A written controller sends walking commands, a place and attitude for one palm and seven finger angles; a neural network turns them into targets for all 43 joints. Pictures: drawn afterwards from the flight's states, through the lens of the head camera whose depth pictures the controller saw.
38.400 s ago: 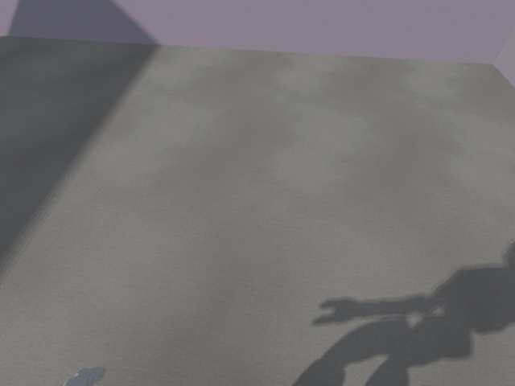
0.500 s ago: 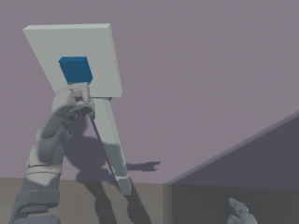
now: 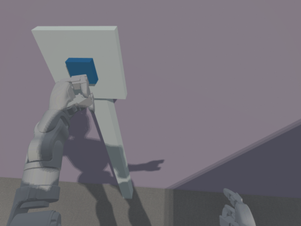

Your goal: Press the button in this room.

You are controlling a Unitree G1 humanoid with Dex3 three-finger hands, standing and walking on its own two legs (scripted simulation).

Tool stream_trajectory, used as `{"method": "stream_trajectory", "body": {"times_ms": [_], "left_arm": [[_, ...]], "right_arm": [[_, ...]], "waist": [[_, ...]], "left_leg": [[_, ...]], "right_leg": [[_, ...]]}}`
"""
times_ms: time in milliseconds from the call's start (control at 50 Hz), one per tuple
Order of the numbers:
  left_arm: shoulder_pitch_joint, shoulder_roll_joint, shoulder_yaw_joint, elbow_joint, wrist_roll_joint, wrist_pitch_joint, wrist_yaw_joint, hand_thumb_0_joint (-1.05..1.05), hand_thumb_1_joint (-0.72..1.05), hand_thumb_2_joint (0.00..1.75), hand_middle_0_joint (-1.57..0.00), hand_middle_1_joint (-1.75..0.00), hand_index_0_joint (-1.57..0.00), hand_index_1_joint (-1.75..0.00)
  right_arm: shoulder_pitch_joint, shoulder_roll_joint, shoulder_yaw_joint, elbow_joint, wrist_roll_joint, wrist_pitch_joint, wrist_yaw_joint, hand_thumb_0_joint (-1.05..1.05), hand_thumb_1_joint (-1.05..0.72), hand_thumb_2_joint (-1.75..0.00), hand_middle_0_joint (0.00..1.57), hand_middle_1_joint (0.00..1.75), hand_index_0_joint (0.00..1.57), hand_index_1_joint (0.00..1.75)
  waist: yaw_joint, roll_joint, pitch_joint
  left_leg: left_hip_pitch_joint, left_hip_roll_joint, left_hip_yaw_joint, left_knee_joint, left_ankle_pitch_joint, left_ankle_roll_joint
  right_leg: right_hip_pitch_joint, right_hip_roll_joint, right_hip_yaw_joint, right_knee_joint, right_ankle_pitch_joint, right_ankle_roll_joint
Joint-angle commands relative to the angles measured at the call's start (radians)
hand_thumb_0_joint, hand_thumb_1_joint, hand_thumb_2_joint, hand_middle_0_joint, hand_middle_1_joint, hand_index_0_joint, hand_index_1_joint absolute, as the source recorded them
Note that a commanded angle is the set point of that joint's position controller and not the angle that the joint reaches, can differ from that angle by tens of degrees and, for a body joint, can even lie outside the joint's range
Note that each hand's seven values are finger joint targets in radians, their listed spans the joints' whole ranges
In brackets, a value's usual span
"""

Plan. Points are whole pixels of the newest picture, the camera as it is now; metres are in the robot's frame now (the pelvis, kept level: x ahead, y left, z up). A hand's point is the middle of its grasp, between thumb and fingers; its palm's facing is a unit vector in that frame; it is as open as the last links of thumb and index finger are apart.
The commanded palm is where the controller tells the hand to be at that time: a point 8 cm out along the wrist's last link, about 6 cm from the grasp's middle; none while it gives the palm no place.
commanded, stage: aim a knuckle at the button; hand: left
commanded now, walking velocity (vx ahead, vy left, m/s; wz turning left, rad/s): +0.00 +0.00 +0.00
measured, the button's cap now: (83, 70) +0.46 +0.22 +0.22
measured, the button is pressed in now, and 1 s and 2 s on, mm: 0 0 0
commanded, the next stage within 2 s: none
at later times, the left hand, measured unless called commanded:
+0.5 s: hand (85, 105) +0.35 +0.19 +0.19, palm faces -0.01 -1.00 -0.01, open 3.1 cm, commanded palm +0.32 +0.24 +0.19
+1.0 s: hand (92, 109) +0.35 +0.18 +0.17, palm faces +0.02 -1.00 -0.03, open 3.2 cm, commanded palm +0.32 +0.23 +0.19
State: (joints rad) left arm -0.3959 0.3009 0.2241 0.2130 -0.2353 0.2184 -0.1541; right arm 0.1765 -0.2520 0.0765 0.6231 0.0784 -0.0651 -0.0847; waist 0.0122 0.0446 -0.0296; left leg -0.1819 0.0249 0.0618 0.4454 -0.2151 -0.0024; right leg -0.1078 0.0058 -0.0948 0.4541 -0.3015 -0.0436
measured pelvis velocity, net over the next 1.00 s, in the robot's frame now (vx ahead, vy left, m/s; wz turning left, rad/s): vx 0.00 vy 0.01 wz -0.01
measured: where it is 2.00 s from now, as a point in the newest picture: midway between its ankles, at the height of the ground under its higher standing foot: outside the picture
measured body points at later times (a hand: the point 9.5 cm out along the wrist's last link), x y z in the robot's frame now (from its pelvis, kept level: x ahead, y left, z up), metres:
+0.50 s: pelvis +0.00 +0.01 +0.00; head -0.03 -0.01 +0.45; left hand +0.34 +0.24 +0.19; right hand +0.18 -0.22 -0.08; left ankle +0.02 +0.12 -0.74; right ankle -0.03 -0.08 -0.74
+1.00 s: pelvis +0.00 +0.01 +0.00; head -0.02 -0.01 +0.45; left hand +0.34 +0.23 +0.17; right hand +0.17 -0.23 -0.09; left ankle +0.02 +0.12 -0.74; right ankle -0.03 -0.08 -0.74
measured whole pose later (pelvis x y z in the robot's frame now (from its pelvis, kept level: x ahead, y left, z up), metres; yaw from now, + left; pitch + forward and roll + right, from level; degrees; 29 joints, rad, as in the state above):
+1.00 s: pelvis +0.00 +0.01 +0.00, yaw +0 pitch -2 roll +0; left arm -0.31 0.28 0.21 0.15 -0.23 0.23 -0.13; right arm 0.21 -0.26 0.07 0.61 0.07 -0.05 -0.08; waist 0.00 0.04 -0.01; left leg -0.19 0.02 0.07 0.44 -0.21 0.01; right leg -0.12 0.00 -0.08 0.45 -0.29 -0.04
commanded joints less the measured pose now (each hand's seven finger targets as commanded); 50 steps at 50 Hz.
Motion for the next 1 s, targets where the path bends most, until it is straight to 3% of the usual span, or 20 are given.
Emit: {"method": "stream_trajectory", "body": {"times_ms": [0,80,160,240,280,340,380,440,500,540,580,620,660,740,800,860,920,940,960,980], "left_arm": [[-0.274,0.154,0.044,-0.105,-0.017,0.005,-0.025,0.0,0.9,0.9,-1.3,-1.5,-1.3,-1.5],[-0.248,0.156,0.052,-0.193,-0.033,0.005,-0.04,0.0,0.9,0.9,-1.3,-1.5,-1.3,-1.5],[-0.38,0.253,0.121,-0.349,-0.02,-0.063,-0.01,0.0,0.9,0.9,-1.3,-1.5,-1.3,-1.5],[-0.436,0.241,0.097,-0.368,-0.008,-0.107,0.008,0.0,0.9,0.9,-1.3,-1.5,-1.3,-1.5],[-0.393,0.236,0.101,-0.312,-0.014,-0.096,-0.002,0.0,0.9,0.9,-1.3,-1.5,-1.3,-1.5],[-0.313,0.174,0.05,-0.217,-0.025,-0.035,-0.035,0.0,0.9,0.9,-1.3,-1.5,-1.3,-1.5],[-0.219,0.14,0.036,-0.112,-0.036,0.017,-0.055,0.0,0.9,0.9,-1.3,-1.5,-1.3,-1.5],[-0.269,0.132,0.014,-0.123,-0.042,0.051,-0.056,0.0,0.9,0.9,-1.3,-1.5,-1.3,-1.5],[-0.382,0.192,0.057,-0.251,-0.029,-0.001,-0.021,0.0,0.9,0.9,-1.3,-1.5,-1.3,-1.5],[-0.47,0.202,0.058,-0.389,-0.014,-0.066,0.008,0.0,0.9,0.9,-1.3,-1.5,-1.3,-1.5],[-0.5,0.255,0.096,-0.423,-0.004,-0.119,0.035,0.0,0.9,0.9,-1.3,-1.5,-1.3,-1.5],[-0.485,0.235,0.091,-0.38,-0.001,-0.135,0.044,0.0,0.9,0.9,-1.3,-1.5,-1.3,-1.5],[-0.423,0.21,0.073,-0.277,-0.001,-0.104,0.034,0.0,0.9,0.9,-1.3,-1.5,-1.3,-1.5],[-0.275,0.119,0.006,-0.059,-0.013,0.033,-0.005,0.0,0.9,0.9,-1.3,-1.5,-1.3,-1.5],[-0.288,0.123,0.003,-0.019,-0.025,0.081,-0.023,0.0,0.9,0.9,-1.3,-1.5,-1.3,-1.5],[-0.383,0.199,0.069,-0.209,-0.021,0.014,-0.006,0.0,0.9,0.9,-1.3,-1.5,-1.3,-1.5],[-0.461,0.252,0.104,-0.452,-0.009,-0.115,0.023,0.0,0.9,0.9,-1.3,-1.5,-1.3,-1.5],[-0.471,0.275,0.125,-0.481,-0.005,-0.149,0.034,0.0,0.9,0.9,-1.3,-1.5,-1.3,-1.5],[-0.462,0.243,0.096,-0.495,-0.003,-0.17,0.034,0.0,0.9,0.9,-1.3,-1.5,-1.3,-1.5],[-0.426,0.262,0.119,-0.457,-0.005,-0.173,0.036,0.0,0.9,0.9,-1.3,-1.5,-1.3,-1.5]], "right_arm": [[-0.125,-0.119,-0.053,-0.159,0.015,-0.037,-0.001,0.0,-0.9,-0.9,0.2,0.3,0.2,0.3],[-0.138,-0.122,-0.056,-0.183,0.013,-0.035,0.002,0.0,-0.9,-0.9,0.2,0.3,0.2,0.3],[-0.143,-0.113,-0.056,-0.187,0.002,-0.049,-0.004,0.0,-0.9,-0.9,0.2,0.3,0.2,0.3],[-0.136,-0.105,-0.05,-0.161,-0.002,-0.064,-0.008,0.0,-0.9,-0.9,0.2,0.3,0.2,0.3],[-0.131,-0.111,-0.053,-0.15,0.0,-0.069,-0.01,0.0,-0.9,-0.9,0.2,0.3,0.2,0.3],[-0.129,-0.115,-0.053,-0.148,0.01,-0.062,-0.009,0.0,-0.9,-0.9,0.2,0.3,0.2,0.3],[-0.123,-0.124,-0.056,-0.149,0.016,-0.051,-0.008,0.0,-0.9,-0.9,0.2,0.3,0.2,0.3],[-0.127,-0.128,-0.054,-0.162,0.021,-0.037,-0.009,0.0,-0.9,-0.9,0.2,0.3,0.2,0.3],[-0.138,-0.122,-0.056,-0.175,0.012,-0.042,-0.009,0.0,-0.9,-0.9,0.2,0.3,0.2,0.3],[-0.145,-0.106,-0.053,-0.186,0.002,-0.058,-0.006,0.0,-0.9,-0.9,0.2,0.3,0.2,0.3],[-0.137,-0.105,-0.049,-0.166,-0.008,-0.067,-0.005,0.0,-0.9,-0.9,0.2,0.3,0.2,0.3],[-0.128,-0.101,-0.047,-0.153,-0.012,-0.073,-0.004,0.0,-0.9,-0.9,0.2,0.3,0.2,0.3],[-0.13,-0.106,-0.046,-0.141,-0.004,-0.067,-0.005,0.0,-0.9,-0.9,0.2,0.3,0.2,0.3],[-0.124,-0.118,-0.048,-0.141,0.014,-0.036,-0.006,0.0,-0.9,-0.9,0.2,0.3,0.2,0.3],[-0.117,-0.133,-0.05,-0.149,0.022,-0.016,-0.008,0.0,-0.9,-0.9,0.2,0.3,0.2,0.3],[-0.129,-0.121,-0.057,-0.18,0.009,-0.026,-0.006,0.0,-0.9,-0.9,0.2,0.3,0.2,0.3],[-0.138,-0.101,-0.053,-0.196,-0.006,-0.054,0.001,0.0,-0.9,-0.9,0.2,0.3,0.2,0.3],[-0.132,-0.099,-0.052,-0.185,-0.01,-0.063,0.002,0.0,-0.9,-0.9,0.2,0.3,0.2,0.3],[-0.131,-0.093,-0.051,-0.18,-0.012,-0.072,0.004,0.0,-0.9,-0.9,0.2,0.3,0.2,0.3],[-0.125,-0.098,-0.052,-0.167,-0.012,-0.075,0.004,0.0,-0.9,-0.9,0.2,0.3,0.2,0.3]], "waist": [[0.002,-0.089,-0.167],[0.01,-0.114,-0.183],[0.007,-0.045,-0.255],[-0.01,0.037,-0.253],[-0.008,-0.009,-0.246],[-0.008,0.007,-0.193],[-0.001,-0.072,-0.15],[-0.012,-0.093,-0.119],[-0.009,-0.082,-0.186],[-0.006,0.008,-0.276],[-0.008,0.029,-0.3],[-0.009,0.021,-0.303],[-0.007,0.017,-0.245],[-0.005,-0.052,-0.106],[-0.013,-0.129,-0.088],[-0.001,-0.087,-0.214],[0.008,0.026,-0.346],[0.006,0.036,-0.366],[0.001,0.065,-0.379],[0.002,0.028,-0.356]], "left_leg": [[0.124,-0.027,-0.054,-0.019,0.195,0.05],[0.123,-0.029,-0.055,-0.011,0.207,0.054],[0.173,-0.028,-0.055,-0.012,0.23,0.055],[0.21,-0.022,-0.061,-0.018,0.225,0.049],[0.203,-0.02,-0.062,-0.016,0.229,0.051],[0.178,-0.024,-0.063,-0.019,0.222,0.045],[0.135,-0.025,-0.063,-0.019,0.185,0.047],[0.108,-0.027,-0.069,-0.024,0.127,0.048],[0.142,-0.024,-0.074,-0.024,0.145,0.052],[0.209,-0.023,-0.075,-0.019,0.2,0.049],[0.23,-0.014,-0.078,-0.018,0.224,0.046],[0.235,-0.012,-0.079,-0.025,0.242,0.043],[0.204,-0.015,-0.074,-0.03,0.217,0.039],[0.112,-0.021,-0.067,-0.04,0.134,0.041],[0.081,-0.024,-0.068,-0.038,0.101,0.049],[0.138,-0.027,-0.067,-0.024,0.176,0.051],[0.221,-0.024,-0.067,-0.017,0.261,0.05],[0.241,-0.02,-0.066,-0.014,0.293,0.049],[0.265,-0.019,-0.063,-0.011,0.319,0.047],[0.247,-0.014,-0.064,-0.008,0.315,0.047]], "right_leg": [[-0.058,-0.015,0.065,-0.076,0.37,0.038],[-0.052,-0.014,0.063,-0.069,0.388,0.041],[-0.035,-0.012,0.071,-0.063,0.367,0.032],[-0.052,-0.008,0.07,-0.069,0.323,0.023],[-0.047,-0.006,0.067,-0.075,0.336,0.025],[-0.066,-0.008,0.058,-0.074,0.351,0.024],[-0.081,-0.007,0.055,-0.082,0.329,0.031],[-0.119,-0.009,0.054,-0.092,0.252,0.036],[-0.1,-0.008,0.06,-0.087,0.235,0.03],[-0.073,-0.008,0.064,-0.067,0.269,0.021],[-0.061,-0.005,0.066,-0.065,0.279,0.018],[-0.043,-0.004,0.06,-0.06,0.298,0.017],[-0.054,-0.003,0.059,-0.069,0.294,0.017],[-0.106,-0.006,0.055,-0.096,0.251,0.028],[-0.119,-0.009,0.058,-0.11,0.219,0.037],[-0.066,-0.01,0.064,-0.083,0.289,0.029],[-0.012,-0.01,0.071,-0.057,0.343,0.019],[0.002,-0.007,0.069,-0.05,0.368,0.017],[0.002,-0.007,0.068,-0.044,0.389,0.017],[0.002,-0.004,0.067,-0.051,0.391,0.019]]}}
